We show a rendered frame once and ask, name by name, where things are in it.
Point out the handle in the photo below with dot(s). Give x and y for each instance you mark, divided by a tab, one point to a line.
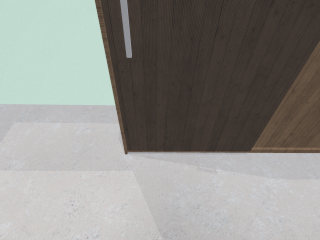
126	28

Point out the wardrobe door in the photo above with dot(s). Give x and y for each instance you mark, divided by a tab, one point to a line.
296	121
206	75

